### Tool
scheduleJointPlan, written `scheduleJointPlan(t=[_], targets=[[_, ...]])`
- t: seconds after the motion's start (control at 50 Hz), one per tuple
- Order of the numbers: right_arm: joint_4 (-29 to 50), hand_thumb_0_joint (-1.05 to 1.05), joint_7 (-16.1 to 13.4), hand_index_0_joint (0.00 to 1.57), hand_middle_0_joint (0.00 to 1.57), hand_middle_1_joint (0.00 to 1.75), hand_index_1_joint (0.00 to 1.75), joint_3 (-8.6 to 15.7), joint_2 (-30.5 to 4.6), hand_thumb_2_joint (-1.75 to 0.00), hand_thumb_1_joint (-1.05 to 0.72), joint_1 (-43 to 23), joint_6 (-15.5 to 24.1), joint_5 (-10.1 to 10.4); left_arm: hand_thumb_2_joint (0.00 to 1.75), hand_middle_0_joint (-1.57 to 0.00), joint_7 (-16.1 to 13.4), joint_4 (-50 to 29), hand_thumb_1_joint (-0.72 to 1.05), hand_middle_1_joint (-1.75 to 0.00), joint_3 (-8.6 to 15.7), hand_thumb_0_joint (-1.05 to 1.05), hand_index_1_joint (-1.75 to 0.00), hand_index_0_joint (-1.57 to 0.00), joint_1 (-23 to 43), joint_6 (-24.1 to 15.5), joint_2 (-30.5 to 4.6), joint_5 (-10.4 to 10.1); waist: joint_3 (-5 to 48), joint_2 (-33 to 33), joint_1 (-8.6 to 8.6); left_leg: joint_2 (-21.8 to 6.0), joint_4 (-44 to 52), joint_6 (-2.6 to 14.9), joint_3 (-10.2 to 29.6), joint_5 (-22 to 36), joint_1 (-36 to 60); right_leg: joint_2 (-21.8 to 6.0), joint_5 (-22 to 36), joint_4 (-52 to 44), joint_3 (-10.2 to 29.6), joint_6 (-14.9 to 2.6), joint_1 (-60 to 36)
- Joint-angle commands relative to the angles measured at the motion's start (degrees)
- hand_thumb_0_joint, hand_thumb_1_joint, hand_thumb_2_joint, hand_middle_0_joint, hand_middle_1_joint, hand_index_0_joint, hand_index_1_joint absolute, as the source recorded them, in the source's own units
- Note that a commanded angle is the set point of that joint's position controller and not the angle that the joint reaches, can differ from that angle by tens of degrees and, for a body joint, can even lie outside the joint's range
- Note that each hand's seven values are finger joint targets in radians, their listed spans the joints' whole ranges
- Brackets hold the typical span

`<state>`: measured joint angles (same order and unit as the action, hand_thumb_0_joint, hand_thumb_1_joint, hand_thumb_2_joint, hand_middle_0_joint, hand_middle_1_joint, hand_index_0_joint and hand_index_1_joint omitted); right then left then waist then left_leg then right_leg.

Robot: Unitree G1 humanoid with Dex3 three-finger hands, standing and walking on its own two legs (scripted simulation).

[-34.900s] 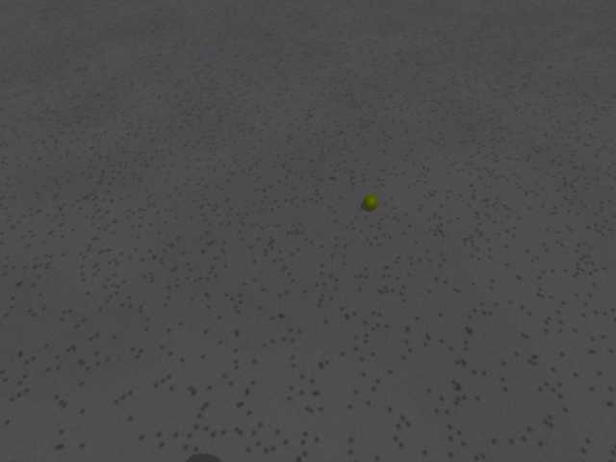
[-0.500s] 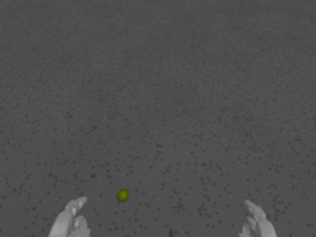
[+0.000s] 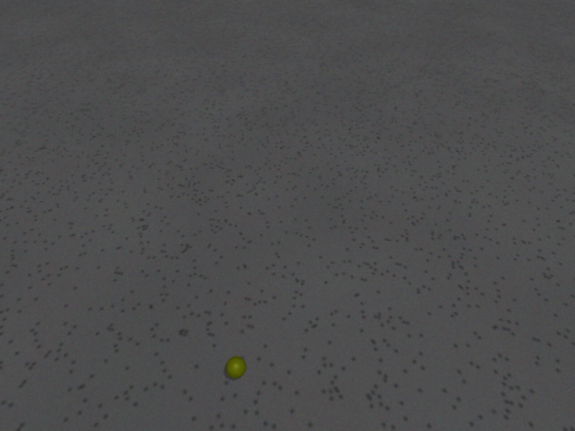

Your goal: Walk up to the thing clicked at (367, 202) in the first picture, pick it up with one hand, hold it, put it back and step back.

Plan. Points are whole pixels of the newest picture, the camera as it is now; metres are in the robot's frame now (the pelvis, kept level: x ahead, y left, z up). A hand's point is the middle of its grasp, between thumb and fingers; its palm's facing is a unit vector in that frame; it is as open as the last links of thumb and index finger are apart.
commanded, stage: stand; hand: left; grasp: from above
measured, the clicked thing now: (235, 367) +0.49 +0.21 -0.74
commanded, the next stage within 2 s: step back in 1.98 s
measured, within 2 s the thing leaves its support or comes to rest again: neither
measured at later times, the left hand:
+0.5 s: hand out of the picture +0.02 +0.23 -0.15, palm faces +0.03 -0.94 -0.34, open 7.4 cm
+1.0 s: hand out of the picture +0.09 +0.21 -0.15, palm faces +0.01 -0.94 -0.33, open 7.4 cm
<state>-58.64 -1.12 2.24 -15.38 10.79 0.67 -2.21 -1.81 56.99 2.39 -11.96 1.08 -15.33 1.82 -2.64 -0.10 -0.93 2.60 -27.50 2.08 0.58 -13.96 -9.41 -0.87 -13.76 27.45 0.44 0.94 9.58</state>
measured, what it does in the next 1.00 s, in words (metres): stands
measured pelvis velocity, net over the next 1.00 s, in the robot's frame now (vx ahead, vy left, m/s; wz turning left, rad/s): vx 0.02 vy -0.03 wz -0.01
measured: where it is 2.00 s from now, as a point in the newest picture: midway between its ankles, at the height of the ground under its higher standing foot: outside the picture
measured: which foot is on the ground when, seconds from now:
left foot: down 0.00-1.00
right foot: down 0.00-1.00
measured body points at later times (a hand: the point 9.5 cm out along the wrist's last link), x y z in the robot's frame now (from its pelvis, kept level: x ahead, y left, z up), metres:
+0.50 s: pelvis -0.01 -0.01 +0.01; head -0.02 -0.02 +0.46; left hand +0.02 +0.28 -0.13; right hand +0.05 -0.29 -0.14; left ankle +0.01 +0.09 -0.74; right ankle +0.02 -0.13 -0.74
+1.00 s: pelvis +0.02 -0.03 +0.01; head +0.02 -0.04 +0.46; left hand +0.09 +0.26 -0.12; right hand +0.08 -0.32 -0.14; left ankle +0.01 +0.09 -0.74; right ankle +0.02 -0.13 -0.74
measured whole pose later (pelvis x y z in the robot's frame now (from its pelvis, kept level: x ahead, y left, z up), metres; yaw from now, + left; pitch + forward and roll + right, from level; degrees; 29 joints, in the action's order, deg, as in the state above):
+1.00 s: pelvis +0.02 -0.03 +0.01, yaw +0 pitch -3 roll +0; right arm -65.7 -0.7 0.9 -18.1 7.2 0.7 -0.9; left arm -0.8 66.4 1.8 -6.0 -0.5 -16.6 1.0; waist -3.3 -1.6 0.2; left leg 0.1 -17.8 -0.4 1.3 -10.3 -4.5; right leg 1.5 -10.3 18.4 0.0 -1.4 5.1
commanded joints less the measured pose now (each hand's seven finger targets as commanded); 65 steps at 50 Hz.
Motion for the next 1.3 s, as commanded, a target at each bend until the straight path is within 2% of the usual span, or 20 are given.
scheduleJointPlan(t=[0.0,0.06,0.08,0.14,0.24,0.3,0.36,0.38,0.46,0.5,0.58,0.78,0.86,0.88,0.96,1.02,1.04,1.08,1.14,1.28], targets=[[2.3,0.0,-1.1,0.2,0.2,0.3,0.3,2.2,-10.9,-0.9,-0.9,-3.1,1.2,0.3,0.9,-0.2,-0.8,-1.4,0.9,-0.3,1.9,0.0,-0.3,-0.2,2.8,-2.0,-9.9,0.0,0.3,-0.5,-0.16,-7.2,9.9,-0.1,8.2,5.5,1.0,-4.3,5.0,-7.1,4.7,-1.83,-0.8],[1.2,0.0,-1.1,0.2,0.2,0.3,0.3,2.4,-11.5,-0.9,-0.9,-3.3,0.9,0.2,0.9,-0.2,-0.8,0.3,0.9,-0.3,1.9,0.0,-0.3,-0.2,3.7,-1.8,-10.5,0.0,-1.2,-1.1,0.29,-7.3,13.0,-0.26,8.9,-1.3,-0.3,-3.9,2.3,-7.7,4.5,-1.61,-0.5],[1.1,0.0,-0.9,0.2,0.2,0.3,0.3,2.3,-11.4,-0.9,-0.9,-4.2,0.8,0.2,0.9,-0.2,-0.8,1.0,0.9,-0.3,1.7,0.0,-0.3,-0.2,3.2,-1.8,-10.2,0.1,-1.7,-1.1,-0.24,-7.3,12.9,-0.12,9.0,-1.9,-0.9,-4.1,1.6,-8.4,4.7,-1.68,-1.2],[0.1,0.0,-0.7,0.2,0.2,0.3,0.3,2.4,-11.5,-0.9,-0.9,-3.8,0.5,0.3,0.9,-0.2,-0.4,2.2,0.9,-0.3,1.7,0.0,-0.3,-0.2,3.1,-1.8,-10.8,0.0,-2.6,-0.8,-0.19,-7.2,14.4,-0.33,9.1,-6.3,-2.3,-3.7,-1.3,-9.4,4.9,-1.55,-0.8],[-0.7,0.0,-0.5,0.2,0.2,0.3,0.3,2.3,-11.9,-0.9,-0.9,-4.4,0.7,0.5,0.9,-0.2,-0.3,3.9,0.9,-0.3,1.5,0.0,-0.3,-0.2,2.8,-2.1,-10.8,0.0,-1.5,-0.9,-0.1,-7.6,14.5,-0.19,9.3,-5.9,-1.4,-4.2,-0.9,-10.0,5.1,-1.57,-1.4],[-1.3,0.0,-0.4,0.2,0.2,0.3,0.3,2.1,-11.8,-0.9,-0.9,-4.5,0.8,0.6,0.9,-0.2,-0.4,4.5,0.9,-0.3,1.4,0.0,-0.3,-0.2,3.5,-2.3,-11.4,-0.1,-0.1,0.9,0.19,-7.5,13.1,-0.17,8.3,-0.8,1.8,-5.1,0.3,-11.3,5.9,-1.83,-0.8],[-2.1,0.0,-0.3,0.2,0.2,0.3,0.3,1.7,-11.8,-0.9,-0.9,-3.6,0.5,0.6,0.9,-0.2,-0.3,4.8,0.9,-0.3,1.3,0.0,-0.3,-0.2,4.0,-2.3,-12.2,-0.2,-2.1,0.8,0.35,-7.0,13.3,-0.38,8.1,-3.5,0.1,-4.8,-3.4,-12.3,6.2,-1.61,0.6],[-2.1,0.0,-0.3,0.2,0.2,0.3,0.3,1.9,-12.3,-0.9,-0.9,-4.2,0.6,0.6,0.9,-0.2,-0.3,4.9,0.9,-0.3,1.2,0.0,-0.3,-0.2,3.8,-2.2,-12.0,-0.2,-1.4,-0.3,0.3,-7.5,13.2,-0.16,8.2,-2.7,1.6,-5.0,-1.8,-12.0,6.1,-1.85,0.6],[-2.4,0.0,-0.2,0.2,0.2,0.3,0.3,1.6,-12.4,-0.9,-0.9,-4.3,0.4,0.7,0.9,-0.2,-0.2,5.6,0.9,-0.3,1.3,0.0,-0.3,-0.2,3.8,-2.2,-12.4,-0.4,-1.5,-0.2,0.3,-7.6,13.4,-0.12,8.1,-3.5,0.2,-4.9,-2.2,-12.0,6.3,-1.87,0.0],[-2.5,0.0,-0.2,0.2,0.2,0.3,0.3,1.5,-12.5,-0.9,-0.9,-4.1,0.5,0.9,0.9,-0.2,-0.2,5.8,0.9,-0.3,1.2,0.0,-0.3,-0.2,3.9,-2.3,-12.9,-0.4,-0.7,0.5,0.57,-7.6,12.8,-0.19,7.7,-1.4,2.0,-5.3,-2.0,-12.5,6.8,-2.18,0.7],[-3.2,0.0,-0.1,0.2,0.2,0.3,0.3,1.2,-12.3,-0.9,-0.9,-3.5,0.5,0.8,0.9,-0.2,-0.1,6.0,0.9,-0.3,1.1,0.0,-0.3,-0.2,4.7,-2.3,-13.0,-0.6,-1.7,0.6,0.65,-7.4,12.7,-0.34,7.3,-0.9,0.6,-5.3,-3.4,-13.1,7.2,-2.29,0.4],[-3.5,0.0,-0.4,0.2,0.2,0.3,0.3,0.6,-13.0,-0.9,-0.9,-4.5,1.0,1.1,0.9,-0.2,0.0,6.4,0.9,-0.3,1.2,0.0,-0.3,-0.2,5.9,-2.7,-12.9,-0.9,2.6,0.3,0.6,-8.4,11.7,-0.49,6.4,9.7,4.7,-5.9,9.4,-12.1,6.7,-2.3,-3.4],[-3.8,0.0,-0.6,0.2,0.2,0.3,0.3,0.6,-13.5,-0.9,-0.9,-4.8,1.0,1.1,0.9,-0.2,0.1,6.3,0.9,-0.3,1.3,0.0,-0.3,-0.2,6.7,-2.6,-13.2,-0.9,2.6,0.2,0.63,-8.6,11.6,-0.56,6.1,10.6,4.9,-5.8,10.9,-12.3,6.5,-2.22,-3.8],[-4.0,0.0,-0.5,0.2,0.2,0.3,0.3,0.3,-13.0,-0.9,-0.9,-4.4,0.9,1.1,0.9,-0.2,0.0,6.3,0.9,-0.3,1.3,0.0,-0.3,-0.2,7.3,-2.6,-13.2,-0.9,1.4,0.5,0.77,-8.6,12.1,-0.75,6.3,10.0,3.7,-5.5,9.2,-12.2,6.3,-2.13,-3.8],[-3.9,0.0,-0.6,0.2,0.2,0.3,0.3,0.5,-13.6,-0.9,-0.9,-5.3,1.0,1.3,0.9,-0.2,0.0,6.4,0.9,-0.3,1.3,0.0,-0.3,-0.2,7.2,-2.8,-13.0,-1.0,4.2,0.6,0.77,-9.1,10.8,-0.64,5.7,15.2,6.4,-6.0,16.9,-11.6,6.1,-2.1,-5.5],[-4.0,0.0,-0.7,0.2,0.2,0.3,0.3,0.5,-14.0,-0.9,-0.9,-4.8,1.0,1.3,0.9,-0.2,-0.1,5.9,0.9,-0.3,1.4,0.0,-0.3,-0.2,8.2,-2.8,-13.6,-1.0,4.6,0.5,1.25,-9.1,10.9,-0.84,5.4,16.0,6.4,-6.1,18.8,-11.5,6.1,-2.02,-6.2],[-4.0,0.0,-0.6,0.2,0.2,0.3,0.3,0.4,-13.7,-0.9,-0.9,-5.6,0.9,1.2,0.9,-0.2,0.0,5.8,0.9,-0.3,1.4,0.0,-0.3,-0.2,8.2,-2.8,-13.4,-1.0,3.9,0.8,0.88,-9.0,10.9,-0.96,5.5,15.7,6.0,-6.0,18.8,-11.6,5.9,-1.9,-5.7],[-3.9,0.0,-0.7,0.2,0.2,0.3,0.3,0.4,-13.6,-0.9,-0.9,-5.6,0.8,1.1,0.9,-0.2,-0.1,5.7,0.9,-0.3,1.6,0.0,-0.3,-0.2,9.2,-2.7,-13.8,-1.1,3.4,1.0,1.16,-9.1,11.6,-0.95,5.4,13.2,5.1,-5.9,15.6,-12.1,6.1,-1.97,-5.6],[-3.8,0.0,-0.6,0.2,0.2,0.3,0.3,0.4,-13.9,-0.9,-0.9,-6.0,0.8,1.1,0.9,-0.2,0.1,5.9,0.9,-0.3,1.5,0.0,-0.3,-0.2,9.1,-2.7,-13.8,-1.1,2.9,0.1,0.91,-9.2,12.2,-1.11,5.5,13.0,5.0,-5.9,14.7,-12.3,6.1,-2.1,-5.6],[-3.4,0.0,-0.5,0.2,0.2,0.3,0.3,0.6,-14.6,-0.9,-0.9,-6.1,1.0,1.2,0.9,-0.2,0.1,5.0,0.9,-0.3,1.8,0.0,-0.3,-0.2,9.7,-3.1,-14.4,-1.2,5.8,-0.2,1.09,-9.5,11.0,-1.08,4.9,18.3,7.1,-6.2,22.3,-11.1,5.9,-2.07,-7.3]])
